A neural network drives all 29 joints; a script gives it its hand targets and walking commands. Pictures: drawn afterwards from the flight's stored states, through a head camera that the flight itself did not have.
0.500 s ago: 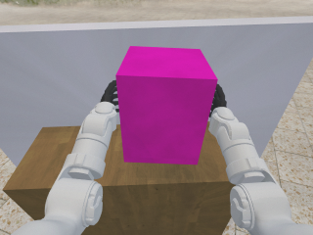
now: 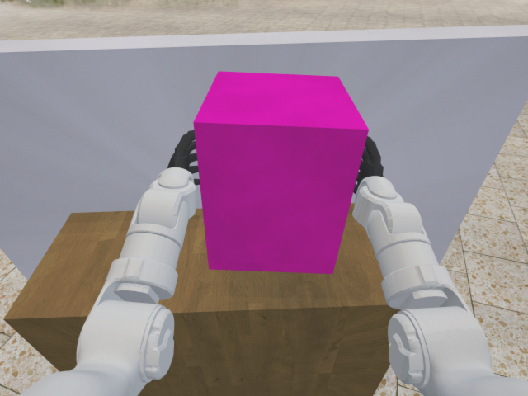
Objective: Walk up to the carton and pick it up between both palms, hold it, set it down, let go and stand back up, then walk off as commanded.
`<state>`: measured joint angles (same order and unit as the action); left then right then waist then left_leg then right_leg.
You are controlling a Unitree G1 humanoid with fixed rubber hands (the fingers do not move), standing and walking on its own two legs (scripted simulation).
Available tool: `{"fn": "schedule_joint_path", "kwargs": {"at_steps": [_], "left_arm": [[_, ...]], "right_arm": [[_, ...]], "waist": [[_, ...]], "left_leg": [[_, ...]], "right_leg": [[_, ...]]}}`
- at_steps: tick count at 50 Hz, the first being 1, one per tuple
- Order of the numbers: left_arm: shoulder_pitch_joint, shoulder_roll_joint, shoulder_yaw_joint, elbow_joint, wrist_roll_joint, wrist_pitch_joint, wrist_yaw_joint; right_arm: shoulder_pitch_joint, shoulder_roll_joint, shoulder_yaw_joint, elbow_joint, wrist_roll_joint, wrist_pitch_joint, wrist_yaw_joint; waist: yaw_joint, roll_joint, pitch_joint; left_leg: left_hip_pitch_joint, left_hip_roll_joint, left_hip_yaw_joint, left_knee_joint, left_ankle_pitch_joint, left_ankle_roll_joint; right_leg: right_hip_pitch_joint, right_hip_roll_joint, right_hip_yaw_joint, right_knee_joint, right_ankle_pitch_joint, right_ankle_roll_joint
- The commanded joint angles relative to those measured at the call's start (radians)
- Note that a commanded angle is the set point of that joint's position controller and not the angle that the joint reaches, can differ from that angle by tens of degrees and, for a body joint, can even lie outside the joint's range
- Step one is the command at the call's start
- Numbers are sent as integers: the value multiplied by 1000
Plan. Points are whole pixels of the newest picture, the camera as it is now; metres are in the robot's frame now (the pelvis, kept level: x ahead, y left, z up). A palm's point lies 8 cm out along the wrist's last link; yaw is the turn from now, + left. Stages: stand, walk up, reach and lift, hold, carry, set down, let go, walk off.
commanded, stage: hold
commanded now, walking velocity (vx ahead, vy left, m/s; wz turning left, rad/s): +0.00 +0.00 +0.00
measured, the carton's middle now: (274, 171) +0.42 +0.00 +0.17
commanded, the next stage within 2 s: none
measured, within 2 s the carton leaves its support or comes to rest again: neither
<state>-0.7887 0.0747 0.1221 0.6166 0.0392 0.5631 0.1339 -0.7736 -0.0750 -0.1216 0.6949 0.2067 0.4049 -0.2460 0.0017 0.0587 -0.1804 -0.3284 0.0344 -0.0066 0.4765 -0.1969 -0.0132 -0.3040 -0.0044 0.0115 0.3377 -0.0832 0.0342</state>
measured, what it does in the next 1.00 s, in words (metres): stands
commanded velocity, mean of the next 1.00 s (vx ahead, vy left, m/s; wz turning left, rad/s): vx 0.00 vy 0.00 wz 0.00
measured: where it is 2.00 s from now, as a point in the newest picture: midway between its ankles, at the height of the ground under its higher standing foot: outside the picture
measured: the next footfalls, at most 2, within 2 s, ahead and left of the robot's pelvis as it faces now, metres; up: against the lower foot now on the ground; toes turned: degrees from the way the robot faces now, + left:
none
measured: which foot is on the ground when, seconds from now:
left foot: down 0.00-1.00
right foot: down 0.00-1.00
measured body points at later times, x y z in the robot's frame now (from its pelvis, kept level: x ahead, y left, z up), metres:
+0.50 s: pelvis +0.00 +0.00 +0.00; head -0.05 -0.01 +0.45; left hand +0.40 +0.15 +0.19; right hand +0.40 -0.15 +0.18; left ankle +0.03 +0.12 -0.74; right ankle +0.06 -0.14 -0.74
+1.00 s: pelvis +0.00 +0.00 +0.00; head -0.05 -0.01 +0.45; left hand +0.40 +0.14 +0.20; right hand +0.40 -0.15 +0.18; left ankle +0.03 +0.12 -0.74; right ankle +0.06 -0.14 -0.74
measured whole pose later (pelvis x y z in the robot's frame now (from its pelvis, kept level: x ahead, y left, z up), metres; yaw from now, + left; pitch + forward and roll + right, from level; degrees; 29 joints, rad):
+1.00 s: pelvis +0.00 +0.00 +0.00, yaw +0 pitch +1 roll -2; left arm -0.79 0.06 0.15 0.60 0.08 0.58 0.11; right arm -0.77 -0.07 -0.12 0.68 0.21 0.42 -0.25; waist 0.00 0.06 -0.16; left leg -0.30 0.03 -0.01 0.48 -0.20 -0.01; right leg -0.28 0.00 0.01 0.34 -0.08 0.03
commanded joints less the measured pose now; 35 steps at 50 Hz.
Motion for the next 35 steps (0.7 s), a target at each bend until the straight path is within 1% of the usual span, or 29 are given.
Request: {"fn": "schedule_joint_path", "kwargs": {"at_steps": [1,2,3,5,7,8,9,10,11,13,14,15,17,18,19,21,23,24,25,27,28,30,31,33,34,35], "left_arm": [[-706,-825,-298,-401,-65,-66,-164],[-717,-817,-292,-407,-65,-67,-167],[-718,-825,-297,-406,-64,-66,-168],[-723,-822,-289,-397,-60,-66,-172],[-720,-831,-306,-424,-70,-72,-172],[-708,-834,-314,-422,-72,-70,-169],[-709,-837,-315,-424,-75,-72,-169],[-727,-831,-321,-437,-75,-72,-168],[-729,-829,-322,-452,-82,-76,-167],[-720,-824,-316,-446,-77,-72,-169],[-711,-829,-314,-435,-74,-71,-169],[-717,-823,-307,-423,-68,-66,-168],[-688,-823,-294,-396,-59,-62,-173],[-696,-819,-291,-390,-60,-62,-176],[-704,-817,-282,-392,-55,-63,-178],[-707,-820,-282,-392,-52,-61,-178],[-729,-819,-294,-423,-63,-69,-178],[-732,-818,-297,-426,-64,-71,-177],[-724,-812,-283,-408,-55,-68,-178],[-714,-820,-292,-404,-58,-68,-180],[-708,-819,-280,-393,-54,-66,-183],[-705,-810,-274,-392,-48,-66,-186],[-721,-816,-281,-416,-54,-71,-184],[-710,-827,-295,-400,-57,-68,-181],[-707,-823,-296,-429,-59,-71,-180],[-706,-825,-291,-412,-52,-67,-179]], "right_arm": [[-865,719,453,-463,132,-25,148],[-849,720,448,-447,128,-21,147],[-856,727,447,-452,127,-23,147],[-868,729,438,-446,121,-26,148],[-872,737,455,-489,127,-33,146],[-867,734,460,-489,133,-30,145],[-873,731,460,-500,135,-33,144],[-865,734,459,-487,136,-31,145],[-860,738,463,-491,134,-31,146],[-852,735,460,-480,128,-28,146],[-864,737,465,-495,133,-31,147],[-866,727,459,-479,132,-27,148],[-862,732,454,-470,127,-27,147],[-863,724,442,-462,121,-26,147],[-874,722,439,-462,124,-27,149],[-860,720,435,-447,117,-26,149],[-846,730,435,-436,117,-24,152],[-855,730,439,-444,119,-27,152],[-858,729,440,-439,119,-27,153],[-853,728,435,-438,116,-31,152],[-851,728,432,-434,112,-30,151],[-849,726,430,-437,115,-31,151],[-856,734,434,-448,113,-35,153],[-886,731,442,-477,121,-40,151],[-862,734,448,-479,123,-38,150],[-865,728,447,-464,128,-36,150]], "waist": [[-71,-99,-438],[-77,-108,-423],[-74,-99,-431],[-72,-105,-416],[-76,-110,-469],[-80,-96,-472],[-76,-100,-482],[-78,-91,-486],[-78,-96,-488],[-80,-103,-474],[-77,-101,-468],[-75,-98,-463],[-70,-111,-439],[-78,-111,-424],[-72,-119,-429],[-76,-105,-417],[-84,-106,-433],[-83,-106,-450],[-75,-110,-428],[-84,-102,-435],[-83,-105,-420],[-84,-109,-420],[-81,-113,-438],[-77,-103,-453],[-78,-109,-469],[-76,-95,-450]], "left_leg": [[254,-68,-58,-144,160,-11],[244,-68,-57,-149,145,-11],[247,-69,-57,-151,137,-12],[237,-67,-54,-153,128,-8],[259,-66,-57,-144,170,-11],[269,-68,-58,-138,190,-14],[273,-68,-59,-136,189,-15],[276,-67,-58,-135,186,-17],[273,-70,-58,-135,193,-15],[273,-67,-58,-136,183,-11],[265,-70,-58,-136,185,-11],[263,-68,-58,-142,167,-11],[253,-69,-57,-145,162,-8],[243,-69,-55,-149,139,-8],[242,-66,-57,-154,128,-4],[243,-69,-54,-157,122,-6],[249,-67,-57,-155,137,-9],[254,-66,-56,-153,138,-10],[247,-68,-54,-156,133,-5],[255,-66,-54,-155,136,-10],[248,-66,-53,-157,136,-7],[247,-71,-52,-155,137,-4],[246,-66,-52,-154,136,-5],[252,-69,-56,-150,147,-8],[262,-71,-55,-143,172,-7],[262,-70,-56,-146,170,-9]], "right_leg": [[358,91,-13,-65,67,-16],[361,91,-16,-63,60,-15],[357,89,-12,-64,53,-17],[352,88,-16,-64,40,-18],[371,91,-16,-60,84,-14],[377,91,-15,-58,101,-15],[371,94,-16,-61,90,-15],[369,92,-15,-59,87,-18],[374,92,-17,-58,99,-16],[364,90,-15,-57,90,-16],[368,88,-17,-57,90,-14],[363,92,-19,-58,75,-17],[368,89,-14,-62,72,-16],[364,87,-16,-66,51,-14],[363,87,-15,-65,44,-18],[361,84,-16,-64,41,-17],[363,87,-17,-61,52,-17],[363,86,-18,-60,51,-18],[364,85,-18,-63,47,-16],[360,85,-21,-63,48,-19],[364,85,-20,-64,51,-19],[377,84,-18,-63,52,-18],[372,85,-21,-57,55,-19],[375,86,-20,-57,64,-20],[388,87,-19,-55,88,-18],[377,88,-21,-57,80,-19]]}}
